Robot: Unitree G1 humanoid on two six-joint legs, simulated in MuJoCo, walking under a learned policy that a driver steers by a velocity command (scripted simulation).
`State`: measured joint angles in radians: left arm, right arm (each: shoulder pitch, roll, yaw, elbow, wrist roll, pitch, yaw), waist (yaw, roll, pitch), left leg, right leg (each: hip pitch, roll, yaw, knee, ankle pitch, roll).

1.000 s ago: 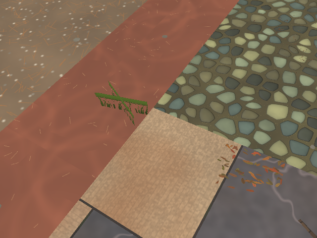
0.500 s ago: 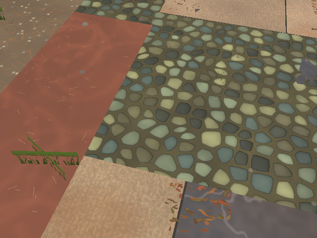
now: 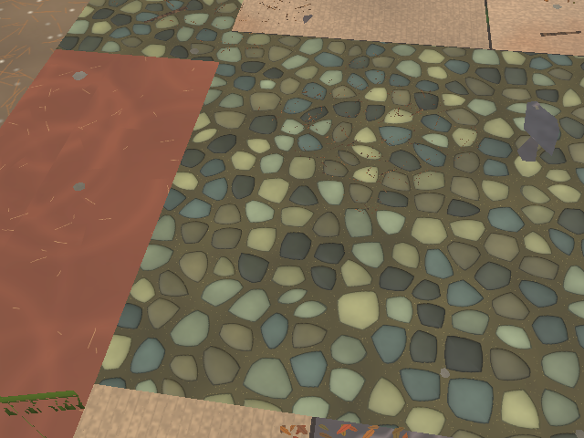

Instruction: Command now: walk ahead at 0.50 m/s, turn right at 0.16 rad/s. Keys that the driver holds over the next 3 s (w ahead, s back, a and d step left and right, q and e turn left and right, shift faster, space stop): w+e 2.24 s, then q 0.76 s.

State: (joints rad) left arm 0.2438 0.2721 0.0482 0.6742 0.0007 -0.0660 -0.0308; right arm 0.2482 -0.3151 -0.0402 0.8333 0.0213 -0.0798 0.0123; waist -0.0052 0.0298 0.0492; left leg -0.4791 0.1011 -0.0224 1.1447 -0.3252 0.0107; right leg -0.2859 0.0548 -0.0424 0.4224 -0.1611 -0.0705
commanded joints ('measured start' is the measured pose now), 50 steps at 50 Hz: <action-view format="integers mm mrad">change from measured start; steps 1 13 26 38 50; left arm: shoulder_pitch -5 140 67 -225 -20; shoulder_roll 120 194 86 58 142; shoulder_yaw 36 67 45 23 57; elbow -41 65 -9 -132 -93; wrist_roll -6 -27 -31 -26 -4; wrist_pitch -36 -2 44 36 0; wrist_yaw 2 47 42 -21 10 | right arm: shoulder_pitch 42 -286 -61 38 -60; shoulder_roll -59 -91 -70 -172 -134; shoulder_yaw -17 -17 -41 -74 -45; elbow -52 -158 -64 -8 -123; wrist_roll -15 -13 -31 -1 -23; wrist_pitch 9 -29 -37 12 -42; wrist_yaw -5 27 1 -16 -6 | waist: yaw -25 40 -3 -73 -7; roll -95 -104 67 18 -73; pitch -71 3 -42 49 -106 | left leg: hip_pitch -119 -13 363 549 -157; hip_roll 54 -49 172 189 23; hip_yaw -33 -55 -124 185 -68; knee -54 -643 -985 -966 -23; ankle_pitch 77 357 237 504 18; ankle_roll -24 -28 168 129 -20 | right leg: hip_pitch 115 187 -374 -376 211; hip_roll -264 -264 -192 -146 -241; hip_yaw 284 293 157 11 448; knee -263 -160 717 224 -185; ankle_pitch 191 84 -104 110 131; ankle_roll -199 -115 62 21 -232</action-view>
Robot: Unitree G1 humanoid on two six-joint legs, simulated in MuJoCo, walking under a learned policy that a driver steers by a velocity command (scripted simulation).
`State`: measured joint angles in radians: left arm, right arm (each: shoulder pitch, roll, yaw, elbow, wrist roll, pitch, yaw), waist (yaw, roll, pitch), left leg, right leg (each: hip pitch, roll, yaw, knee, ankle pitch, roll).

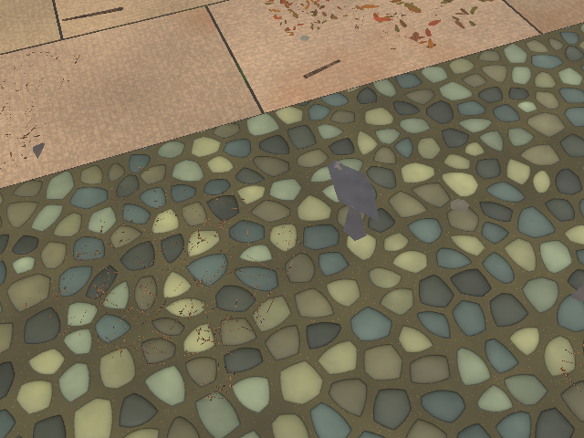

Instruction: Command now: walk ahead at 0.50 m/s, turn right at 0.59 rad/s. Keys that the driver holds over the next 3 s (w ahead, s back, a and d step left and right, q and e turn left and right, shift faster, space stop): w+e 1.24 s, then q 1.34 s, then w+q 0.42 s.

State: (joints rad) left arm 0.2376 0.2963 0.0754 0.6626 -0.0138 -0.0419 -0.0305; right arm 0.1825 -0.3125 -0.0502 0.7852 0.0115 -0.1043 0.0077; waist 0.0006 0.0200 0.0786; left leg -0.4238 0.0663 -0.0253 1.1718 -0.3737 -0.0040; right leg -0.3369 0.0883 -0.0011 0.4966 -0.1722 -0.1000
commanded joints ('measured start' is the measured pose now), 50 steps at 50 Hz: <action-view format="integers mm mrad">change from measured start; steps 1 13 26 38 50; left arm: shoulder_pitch -16 135 38 -231 -18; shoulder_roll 123 155 72 43 129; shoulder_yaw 31 42 14 -6 28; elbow -78 13 -56 -147 -99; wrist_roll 7 -13 -15 -13 12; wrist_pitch -27 -5 21 8 -20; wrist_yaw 14 53 37 -23 12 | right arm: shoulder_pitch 12 -258 20 112 25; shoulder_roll -123 -91 -65 -178 -135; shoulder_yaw -34 -21 -36 -67 -32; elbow -75 -168 -72 3 -105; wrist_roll -19 -4 -17 12 -18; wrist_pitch -7 -12 -5 31 -14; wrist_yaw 0 25 -1 -10 -1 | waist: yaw -22 63 -17 -79 -15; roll -57 -111 89 40 -72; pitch -128 -58 -54 6 -138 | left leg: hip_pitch -196 -65 294 470 -214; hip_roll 54 -57 189 210 58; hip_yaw -52 -63 -175 158 -57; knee -90 -671 -1001 -987 -61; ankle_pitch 80 404 225 542 72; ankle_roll -22 -35 185 137 -16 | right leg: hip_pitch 222 185 -347 -305 244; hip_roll -266 -220 -201 -164 -268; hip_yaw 380 379 112 -24 401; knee -270 -149 660 146 -257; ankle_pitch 194 55 -134 126 150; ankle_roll -207 -104 93 55 -204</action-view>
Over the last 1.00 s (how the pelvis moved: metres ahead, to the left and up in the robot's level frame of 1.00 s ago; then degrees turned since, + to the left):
0.52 -0.09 -0.01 -31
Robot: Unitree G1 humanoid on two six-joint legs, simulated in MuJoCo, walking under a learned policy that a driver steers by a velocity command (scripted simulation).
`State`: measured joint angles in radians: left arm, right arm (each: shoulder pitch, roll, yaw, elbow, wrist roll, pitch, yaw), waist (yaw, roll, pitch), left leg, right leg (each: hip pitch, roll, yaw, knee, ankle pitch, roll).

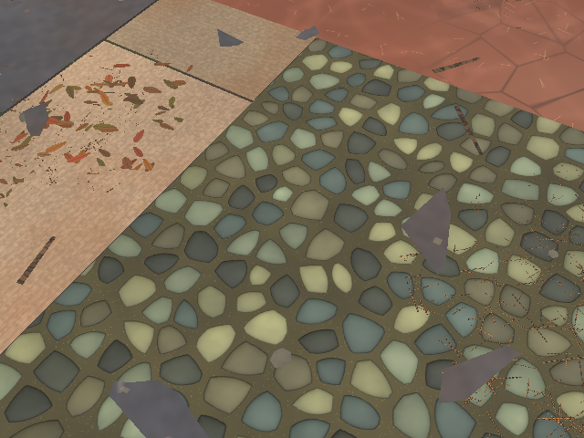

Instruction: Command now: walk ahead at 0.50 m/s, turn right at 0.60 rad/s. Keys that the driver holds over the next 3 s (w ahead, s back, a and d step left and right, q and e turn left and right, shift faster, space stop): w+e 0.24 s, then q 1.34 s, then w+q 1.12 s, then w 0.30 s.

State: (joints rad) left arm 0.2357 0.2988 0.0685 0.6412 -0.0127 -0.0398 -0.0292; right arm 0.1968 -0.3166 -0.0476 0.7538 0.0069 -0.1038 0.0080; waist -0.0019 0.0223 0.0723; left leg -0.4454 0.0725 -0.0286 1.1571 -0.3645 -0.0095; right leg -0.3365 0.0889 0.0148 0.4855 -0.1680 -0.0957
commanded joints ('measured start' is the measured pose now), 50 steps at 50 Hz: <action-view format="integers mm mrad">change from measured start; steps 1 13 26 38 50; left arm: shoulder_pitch -19 123 43 -13 -109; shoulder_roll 129 152 57 171 147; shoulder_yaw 35 44 -1 35 35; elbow -72 33 7 -6 8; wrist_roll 8 -10 22 32 27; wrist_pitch -25 -4 21 5 40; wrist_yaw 16 53 74 62 72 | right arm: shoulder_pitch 15 -225 -38 12 -44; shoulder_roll -117 -98 -138 -63 -66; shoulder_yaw -33 -24 -41 -35 -41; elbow -70 -143 -72 -105 -170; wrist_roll -18 -5 -12 7 15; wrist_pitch -5 -13 49 133 159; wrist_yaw -1 25 11 -34 -8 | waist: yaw -21 51 22 9 33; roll -69 -124 108 -51 -183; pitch -122 -54 -181 -198 -147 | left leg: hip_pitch -176 -36 270 32 -73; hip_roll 48 -57 109 -64 -40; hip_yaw -40 -49 -272 -299 18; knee -83 -655 -808 -553 -254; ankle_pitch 74 387 848 -32 -28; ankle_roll -27 -20 253 70 -103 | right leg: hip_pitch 197 197 -111 296 269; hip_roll -260 -226 -84 -311 -359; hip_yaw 355 356 56 263 84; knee -255 -107 420 -153 -142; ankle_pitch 200 103 -303 122 400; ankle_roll -213 -100 173 28 -133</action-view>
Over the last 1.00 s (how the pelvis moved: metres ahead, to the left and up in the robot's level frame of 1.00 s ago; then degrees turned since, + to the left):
0.52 -0.12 0.00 -36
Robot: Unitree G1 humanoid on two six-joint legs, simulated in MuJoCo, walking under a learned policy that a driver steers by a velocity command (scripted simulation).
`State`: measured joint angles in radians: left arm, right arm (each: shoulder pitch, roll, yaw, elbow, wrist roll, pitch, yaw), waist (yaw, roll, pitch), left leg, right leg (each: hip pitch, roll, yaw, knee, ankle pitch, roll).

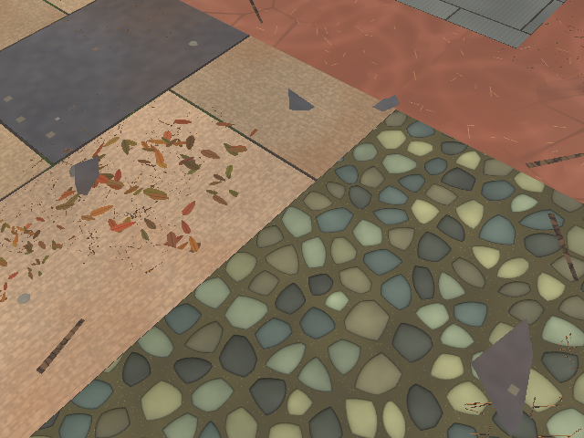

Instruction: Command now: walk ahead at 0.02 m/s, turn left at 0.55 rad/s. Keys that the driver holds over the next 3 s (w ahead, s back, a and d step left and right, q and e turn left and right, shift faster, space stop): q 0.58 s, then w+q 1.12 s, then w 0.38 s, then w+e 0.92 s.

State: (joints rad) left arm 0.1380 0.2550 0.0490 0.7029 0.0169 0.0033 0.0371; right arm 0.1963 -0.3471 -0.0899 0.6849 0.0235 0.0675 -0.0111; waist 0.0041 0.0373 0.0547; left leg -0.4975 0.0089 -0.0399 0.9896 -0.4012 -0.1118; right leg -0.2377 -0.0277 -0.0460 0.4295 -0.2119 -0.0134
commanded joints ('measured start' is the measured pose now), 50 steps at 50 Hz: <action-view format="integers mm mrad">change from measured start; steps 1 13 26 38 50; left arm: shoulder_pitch -15 -54 -57 37 150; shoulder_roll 205 177 152 170 251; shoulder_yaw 60 63 52 48 74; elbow -52 -41 -41 -38 8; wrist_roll -5 -13 -26 -21 -35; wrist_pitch -1 -2 -23 -60 -76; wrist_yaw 1 5 -21 0 -32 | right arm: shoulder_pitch -48 -14 -42 -19 -138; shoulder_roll -38 -139 -159 -108 -20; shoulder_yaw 2 -28 -32 -26 19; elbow -109 -132 -144 -130 -200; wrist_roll -3 -20 -13 -11 1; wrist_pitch -12 -58 -29 -52 -83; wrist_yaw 16 10 -12 2 52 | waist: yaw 28 -26 -29 21 78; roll -203 65 130 -180 -157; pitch -134 -129 -124 -13 38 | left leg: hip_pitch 19 447 320 -276 -115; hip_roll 25 241 155 4 73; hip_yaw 46 -300 -428 -73 59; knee -130 -630 -624 154 -254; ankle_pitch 12 639 396 72 190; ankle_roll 8 359 336 62 89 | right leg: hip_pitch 158 -431 -175 185 165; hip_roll -252 -16 71 -230 -261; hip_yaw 133 124 147 366 45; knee -84 727 271 -255 -284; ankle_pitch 452 -298 -154 -294 -37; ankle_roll -216 80 94 -142 -146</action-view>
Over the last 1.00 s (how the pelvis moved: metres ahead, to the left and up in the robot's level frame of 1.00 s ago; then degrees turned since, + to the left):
0.33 0.01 0.01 9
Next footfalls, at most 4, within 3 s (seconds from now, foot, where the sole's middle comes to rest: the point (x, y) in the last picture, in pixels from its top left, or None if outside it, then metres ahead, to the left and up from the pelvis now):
0.16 left None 0.04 0.14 -0.78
0.62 right None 0.11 -0.07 -0.78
1.10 left None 0.12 0.29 -0.78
1.60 right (132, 426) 0.49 0.43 -0.78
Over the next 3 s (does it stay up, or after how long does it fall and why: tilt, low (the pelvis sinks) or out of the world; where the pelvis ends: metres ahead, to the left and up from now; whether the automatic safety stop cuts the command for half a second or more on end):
stays up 0.68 1.00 0.00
